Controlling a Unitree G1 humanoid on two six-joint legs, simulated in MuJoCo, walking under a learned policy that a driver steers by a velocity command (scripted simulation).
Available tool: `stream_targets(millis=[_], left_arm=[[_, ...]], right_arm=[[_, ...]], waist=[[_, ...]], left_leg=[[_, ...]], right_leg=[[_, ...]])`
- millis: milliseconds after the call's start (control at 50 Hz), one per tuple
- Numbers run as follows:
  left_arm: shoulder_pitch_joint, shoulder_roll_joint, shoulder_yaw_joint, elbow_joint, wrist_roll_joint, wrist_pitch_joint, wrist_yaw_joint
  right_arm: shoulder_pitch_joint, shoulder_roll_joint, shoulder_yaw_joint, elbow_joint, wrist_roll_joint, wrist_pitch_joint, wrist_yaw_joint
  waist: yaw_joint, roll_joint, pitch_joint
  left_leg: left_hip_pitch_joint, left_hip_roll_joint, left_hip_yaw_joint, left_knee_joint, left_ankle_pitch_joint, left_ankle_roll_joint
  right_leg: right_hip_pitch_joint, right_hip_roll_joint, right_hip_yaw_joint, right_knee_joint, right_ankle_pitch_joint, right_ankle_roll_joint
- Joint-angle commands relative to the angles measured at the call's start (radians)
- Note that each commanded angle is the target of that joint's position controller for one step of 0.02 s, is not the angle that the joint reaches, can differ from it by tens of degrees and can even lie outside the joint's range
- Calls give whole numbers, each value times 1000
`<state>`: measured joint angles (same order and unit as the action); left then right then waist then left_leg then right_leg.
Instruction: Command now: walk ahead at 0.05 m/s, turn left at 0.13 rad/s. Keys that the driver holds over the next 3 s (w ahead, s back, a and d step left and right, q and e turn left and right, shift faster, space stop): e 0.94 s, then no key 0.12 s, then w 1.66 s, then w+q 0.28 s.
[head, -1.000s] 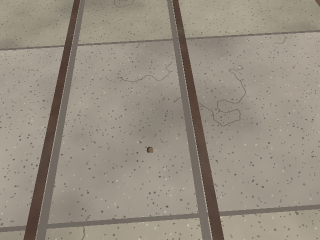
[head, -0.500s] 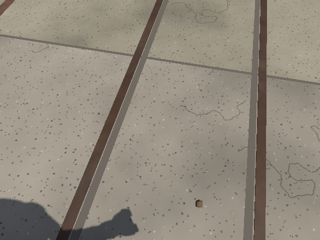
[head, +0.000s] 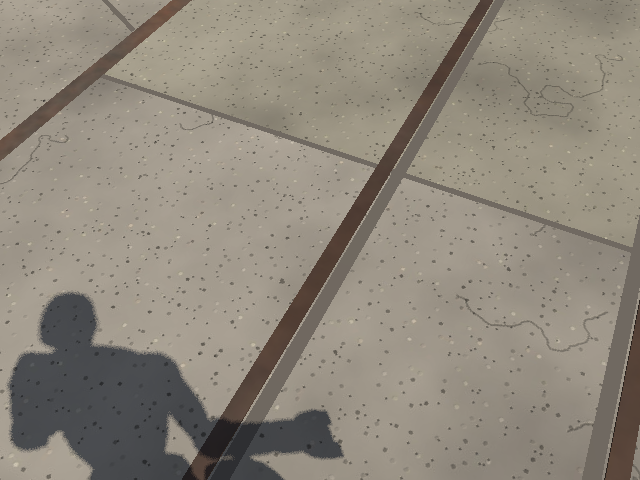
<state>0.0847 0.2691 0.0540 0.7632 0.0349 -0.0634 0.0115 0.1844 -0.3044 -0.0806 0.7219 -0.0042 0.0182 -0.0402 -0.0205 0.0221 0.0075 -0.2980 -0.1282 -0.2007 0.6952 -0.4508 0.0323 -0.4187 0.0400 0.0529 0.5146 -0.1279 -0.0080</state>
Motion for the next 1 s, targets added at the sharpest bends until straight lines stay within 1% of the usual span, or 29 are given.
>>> stream_targets(millis=[20,40,60,100,120,200,260,280,300,320,340,360,380,400,420,460,540,620,660,680,700,720,740,760,780,800,860,940,1000], left_arm=[[36,59,-3,-51,4,-9,-11],[38,59,-3,-41,-8,-4,-19],[23,95,6,-41,-24,5,-25],[-5,181,34,-54,-37,30,-18],[4,198,44,-56,-38,41,-14],[36,191,56,-64,-47,62,2],[17,180,59,-77,-61,80,17],[25,172,59,-80,-65,86,24],[31,146,51,-88,-61,86,26],[8,100,41,-128,-59,78,22],[22,143,53,-126,-48,66,18],[56,190,74,-103,-49,64,14],[106,187,80,-73,-54,74,15],[135,172,79,-57,-52,86,19],[132,151,73,-59,-51,94,19],[82,122,58,-94,-59,99,10],[-1,98,36,-164,-59,100,-18],[18,131,47,-189,-60,108,-37],[72,133,56,-181,-57,114,-40],[120,153,68,-167,-54,114,-33],[179,236,95,-168,-56,113,-18],[186,341,106,-198,-39,107,-6],[221,285,90,-197,-15,83,-23],[172,261,81,-194,-16,65,-28],[113,235,76,-192,-34,59,-21],[72,208,65,-200,-47,62,-15],[35,206,59,-213,-38,73,1],[58,219,65,-209,-45,79,15],[51,217,62,-211,-38,85,12]], right_arm=[[155,-106,-9,-26,-10,-10,-1],[98,-110,-14,-18,-8,1,-1],[69,-104,-17,-12,-10,12,-1],[25,-83,-13,-22,-1,17,0],[17,-66,-9,-17,6,13,-2],[10,-59,-12,-4,19,-1,-11],[46,-53,-16,14,18,-16,1],[60,-68,-21,20,14,-20,6],[93,-116,-34,19,-2,-21,4],[86,-206,-55,24,-24,-14,3],[34,-182,-48,-7,-52,-19,5],[-14,-131,-31,-30,-51,-29,0],[-65,-107,-24,-41,-33,-35,-5],[-86,-97,-20,-44,-12,-40,-6],[-77,-94,-17,-40,-3,-40,-9],[-36,-106,-20,-26,-3,-30,-13],[12,-155,-37,-18,-2,-11,-17],[1,-191,-51,-21,16,-11,1],[-25,-189,-50,-20,37,-19,8],[7,-164,-44,-4,38,-26,13],[52,-126,-34,-1,9,-34,18],[28,-52,-4,-56,-48,-39,23],[-57,-107,-20,-74,-21,-40,19],[-85,-133,-28,-79,10,-34,14],[-74,-135,-31,-67,11,-26,6],[-66,-142,-36,-56,1,-19,-3],[-18,-121,-34,-51,-5,-18,-2],[-51,-89,-19,-66,-3,-25,3],[-49,-90,-15,-66,3,-28,14]], waist=[[-23,-219,-208],[-2,-166,-182],[-2,-136,-139],[-5,-147,-86],[5,-166,-86],[26,-216,-126],[-6,-216,-124],[-12,-200,-125],[-15,-127,-132],[12,154,-71],[1,231,-59],[21,149,-50],[54,99,-44],[59,90,-34],[48,92,-28],[20,115,-16],[-30,149,-43],[-22,169,-47],[20,155,-51],[38,112,-71],[45,-62,-130],[21,-342,-159],[108,-225,-240],[83,-163,-161],[52,-126,-110],[35,-110,-84],[0,-140,-97],[22,-153,-101],[36,-175,-100]], left_leg=[[-133,95,12,280,-232,-88],[-155,105,37,289,-196,-107],[-164,115,57,265,-163,-121],[-117,111,99,134,-101,-127],[-85,89,125,79,-69,-126],[-38,65,127,-42,30,-106],[72,59,153,-243,177,-67],[150,81,149,-300,229,-43],[251,201,64,-334,244,7],[229,375,-137,-397,303,126],[176,526,-269,-432,447,235],[164,517,-218,-413,554,242],[169,458,-120,-382,607,196],[196,421,-54,-360,642,165],[211,408,-10,-347,705,160],[233,381,62,-351,731,165],[280,407,112,-343,710,178],[231,434,149,-309,703,163],[198,424,184,-230,666,118],[142,388,230,-139,600,66],[-33,317,315,79,387,-26],[-331,171,314,376,-259,-113],[-364,144,153,526,-284,-115],[-382,164,133,564,-203,-102],[-388,180,127,529,-111,-94],[-373,190,120,487,-49,-95],[-271,152,134,417,65,-110],[-235,130,120,204,101,-123],[-153,128,131,101,104,-118]], right_leg=[[356,-401,503,-135,584,-313],[343,-336,424,-126,470,-264],[309,-290,383,-132,376,-226],[231,-232,337,-154,270,-184],[222,-204,319,-159,248,-175],[260,-198,369,-177,143,-182],[206,-168,371,-160,60,-151],[143,-145,355,-142,2,-122],[22,-104,306,-59,-95,-75],[-158,39,112,112,-289,-17],[-197,37,59,346,-472,22],[-200,10,86,513,-456,36],[-202,7,83,584,-411,48],[-228,-1,80,629,-358,65],[-247,-9,70,660,-324,80],[-256,-25,16,602,-269,104],[-166,-65,-47,376,-253,109],[-15,-49,-117,195,-234,63],[97,-26,-145,15,-112,18],[220,-7,-127,-91,6,-16],[437,-125,57,-113,339,-74],[564,-402,424,-65,772,-266],[498,-449,481,-121,656,-387],[438,-386,390,-142,526,-344],[383,-323,322,-151,399,-282],[334,-287,290,-159,330,-244],[244,-229,250,-179,277,-231],[249,-211,290,-169,154,-227],[205,-211,312,-160,73,-223]])
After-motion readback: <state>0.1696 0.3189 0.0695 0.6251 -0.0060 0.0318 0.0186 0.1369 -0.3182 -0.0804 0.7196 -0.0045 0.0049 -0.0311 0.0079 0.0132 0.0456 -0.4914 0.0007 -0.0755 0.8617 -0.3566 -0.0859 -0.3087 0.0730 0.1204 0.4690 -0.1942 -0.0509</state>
